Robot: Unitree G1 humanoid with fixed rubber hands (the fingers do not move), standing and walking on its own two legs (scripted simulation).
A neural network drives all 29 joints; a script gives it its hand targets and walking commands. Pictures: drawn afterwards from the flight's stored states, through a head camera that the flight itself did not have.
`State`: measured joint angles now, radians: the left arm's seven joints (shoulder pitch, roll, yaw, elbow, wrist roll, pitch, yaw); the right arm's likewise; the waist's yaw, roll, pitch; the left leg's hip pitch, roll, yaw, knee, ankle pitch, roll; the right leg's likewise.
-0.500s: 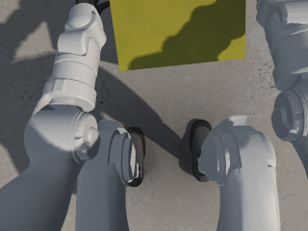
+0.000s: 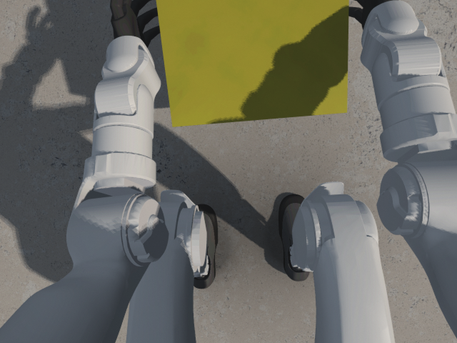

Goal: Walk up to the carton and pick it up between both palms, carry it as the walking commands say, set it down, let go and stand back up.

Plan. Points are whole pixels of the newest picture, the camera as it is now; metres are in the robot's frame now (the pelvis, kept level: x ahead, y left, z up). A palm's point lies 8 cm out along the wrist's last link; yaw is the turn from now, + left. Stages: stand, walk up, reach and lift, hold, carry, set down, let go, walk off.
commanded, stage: reach and lift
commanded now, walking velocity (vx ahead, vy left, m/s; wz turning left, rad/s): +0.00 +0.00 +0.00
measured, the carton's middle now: (248, 28) +0.56 -0.04 -0.19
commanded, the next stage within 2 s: none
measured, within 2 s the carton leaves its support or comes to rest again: neither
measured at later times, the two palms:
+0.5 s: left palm (104, 35) +0.52 +0.12 -0.04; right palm out of the picture +0.52 -0.20 -0.05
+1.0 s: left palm (54, 30) +0.50 +0.13 +0.03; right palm out of the picture +0.50 -0.19 +0.03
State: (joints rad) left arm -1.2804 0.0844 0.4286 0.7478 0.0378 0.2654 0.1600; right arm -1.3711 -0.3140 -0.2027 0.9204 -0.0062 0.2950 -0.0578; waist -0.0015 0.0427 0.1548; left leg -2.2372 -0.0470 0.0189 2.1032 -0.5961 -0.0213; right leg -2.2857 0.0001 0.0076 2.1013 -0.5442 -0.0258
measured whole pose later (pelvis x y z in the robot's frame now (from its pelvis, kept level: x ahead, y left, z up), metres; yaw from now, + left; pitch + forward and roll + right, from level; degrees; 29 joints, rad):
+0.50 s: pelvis -0.01 +0.00 +0.05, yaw -1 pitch +47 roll +2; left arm -1.16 0.00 0.52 0.63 0.15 0.33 0.12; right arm -1.25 -0.19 -0.33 0.78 -0.16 0.38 -0.04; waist 0.01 0.03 -0.04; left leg -2.19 -0.04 0.00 1.91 -0.54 -0.02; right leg -2.24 0.02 0.00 1.90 -0.48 -0.02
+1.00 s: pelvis +0.00 +0.00 +0.10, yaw -1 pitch +46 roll +2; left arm -1.03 -0.04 0.54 0.60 0.21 0.37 0.07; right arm -1.12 -0.10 -0.39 0.73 -0.22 0.41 -0.07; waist 0.02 0.02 -0.16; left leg -2.04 -0.04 -0.01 1.75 -0.51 -0.02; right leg -2.08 0.02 0.00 1.73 -0.46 -0.02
